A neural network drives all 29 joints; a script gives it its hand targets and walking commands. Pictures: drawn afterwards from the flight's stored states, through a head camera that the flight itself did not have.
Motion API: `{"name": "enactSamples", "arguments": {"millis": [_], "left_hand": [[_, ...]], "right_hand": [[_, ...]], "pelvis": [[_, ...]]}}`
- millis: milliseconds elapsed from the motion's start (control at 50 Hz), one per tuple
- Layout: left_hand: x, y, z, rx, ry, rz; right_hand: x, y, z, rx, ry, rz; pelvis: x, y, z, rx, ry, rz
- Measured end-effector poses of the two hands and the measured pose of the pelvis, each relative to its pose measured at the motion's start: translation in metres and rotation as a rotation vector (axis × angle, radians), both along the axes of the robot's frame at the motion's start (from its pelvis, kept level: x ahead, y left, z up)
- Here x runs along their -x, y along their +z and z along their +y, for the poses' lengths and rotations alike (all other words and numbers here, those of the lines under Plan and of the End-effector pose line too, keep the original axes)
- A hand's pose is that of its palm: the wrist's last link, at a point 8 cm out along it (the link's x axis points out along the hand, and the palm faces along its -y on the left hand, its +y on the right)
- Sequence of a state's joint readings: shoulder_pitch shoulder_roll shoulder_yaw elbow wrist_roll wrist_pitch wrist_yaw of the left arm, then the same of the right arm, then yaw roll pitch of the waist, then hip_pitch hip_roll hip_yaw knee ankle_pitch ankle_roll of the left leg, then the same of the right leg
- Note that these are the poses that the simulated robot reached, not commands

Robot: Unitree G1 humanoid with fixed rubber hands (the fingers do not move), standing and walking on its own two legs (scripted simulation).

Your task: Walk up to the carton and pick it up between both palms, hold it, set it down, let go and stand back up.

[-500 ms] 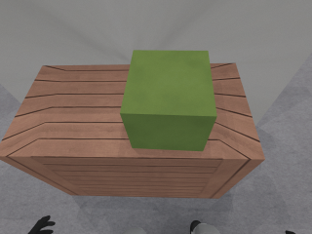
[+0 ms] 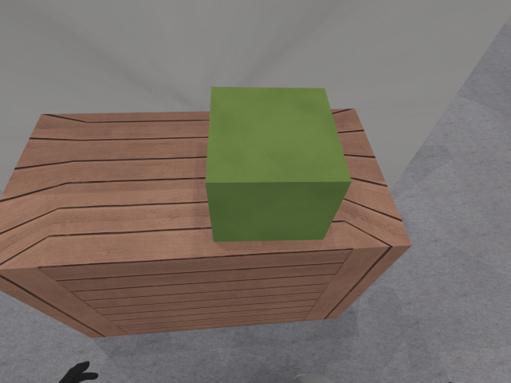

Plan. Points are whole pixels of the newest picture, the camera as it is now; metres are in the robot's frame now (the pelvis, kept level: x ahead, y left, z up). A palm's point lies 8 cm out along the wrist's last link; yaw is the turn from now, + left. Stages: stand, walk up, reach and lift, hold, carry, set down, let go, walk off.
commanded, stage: walk up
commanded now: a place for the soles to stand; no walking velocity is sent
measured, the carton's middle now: (268, 165) +0.53 -0.03 -0.03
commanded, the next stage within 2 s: reach and lift in 1.62 s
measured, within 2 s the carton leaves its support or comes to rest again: neither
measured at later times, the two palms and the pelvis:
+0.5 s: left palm out of the picture +0.08 +0.27 -0.10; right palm out of the picture +0.06 -0.36 -0.12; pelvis +0.00 -0.05 -0.01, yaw +2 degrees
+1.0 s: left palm out of the picture +0.11 +0.28 -0.09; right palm (463, 362) +0.16 -0.34 -0.11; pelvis +0.02 -0.04 +0.00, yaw +2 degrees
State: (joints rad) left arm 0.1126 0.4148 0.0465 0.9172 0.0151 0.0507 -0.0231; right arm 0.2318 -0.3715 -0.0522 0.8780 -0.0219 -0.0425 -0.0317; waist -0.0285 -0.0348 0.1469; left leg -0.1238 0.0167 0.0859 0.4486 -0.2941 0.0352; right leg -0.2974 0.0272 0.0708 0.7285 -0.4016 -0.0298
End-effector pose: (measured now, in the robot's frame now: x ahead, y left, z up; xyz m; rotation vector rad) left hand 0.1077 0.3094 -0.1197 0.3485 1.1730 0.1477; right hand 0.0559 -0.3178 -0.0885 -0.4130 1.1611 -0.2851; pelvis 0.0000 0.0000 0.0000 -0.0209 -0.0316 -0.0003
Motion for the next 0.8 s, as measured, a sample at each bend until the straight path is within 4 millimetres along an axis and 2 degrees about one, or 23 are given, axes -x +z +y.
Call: {"name": "enactSamples", "arguments": {"millis": [100, 160, 240, 340, 420, 520, 580, 660, 800], "left_hand": [[-0.022, 0.012, -0.02, -0.028, -0.058, -0.063], [-0.026, 0.018, -0.034, -0.047, -0.069, -0.105], [-0.013, 0.032, -0.046, -0.057, -0.048, -0.129], [0.005, 0.041, -0.046, -0.073, 0.012, -0.142], [0.017, 0.034, -0.041, -0.065, 0.052, -0.132], [0.026, 0.012, -0.036, -0.025, 0.093, -0.086], [0.03, 0.003, -0.042, 0.003, 0.094, -0.043], [0.032, -0.003, -0.05, 0.023, 0.092, -0.002], [0.016, 0.006, -0.051, 0.009, 0.094, 0.0]], "right_hand": [[0.013, -0.011, -0.025, -0.018, -0.022, -0.006], [0.015, -0.024, -0.041, -0.039, -0.035, -0.006], [0.007, -0.027, -0.044, -0.082, -0.024, -0.02], [0.001, -0.027, -0.046, -0.104, 0.016, -0.018], [0.0, -0.029, -0.045, -0.095, 0.037, 0.019], [-0.005, -0.026, -0.04, -0.06, 0.04, 0.04], [-0.015, -0.021, -0.037, -0.054, 0.045, 0.032], [-0.038, -0.016, -0.036, -0.059, 0.061, 0.013], [-0.082, -0.015, -0.029, -0.081, 0.094, -0.04]], "pelvis": [[0.003, -0.005, -0.019, -0.018, -0.029, -0.01], [0.005, -0.011, -0.032, -0.005, -0.027, -0.029], [0.003, -0.004, -0.042, -0.025, -0.036, -0.038], [-0.001, 0.0, -0.049, -0.024, -0.003, -0.047], [-0.002, -0.002, -0.05, -0.012, 0.024, -0.048], [-0.005, -0.008, -0.046, -0.024, 0.039, -0.043], [-0.007, -0.006, -0.045, -0.028, 0.033, -0.023], [-0.013, -0.003, -0.046, -0.02, 0.036, 0.001], [-0.023, 0.001, -0.045, -0.017, 0.037, 0.012]]}}
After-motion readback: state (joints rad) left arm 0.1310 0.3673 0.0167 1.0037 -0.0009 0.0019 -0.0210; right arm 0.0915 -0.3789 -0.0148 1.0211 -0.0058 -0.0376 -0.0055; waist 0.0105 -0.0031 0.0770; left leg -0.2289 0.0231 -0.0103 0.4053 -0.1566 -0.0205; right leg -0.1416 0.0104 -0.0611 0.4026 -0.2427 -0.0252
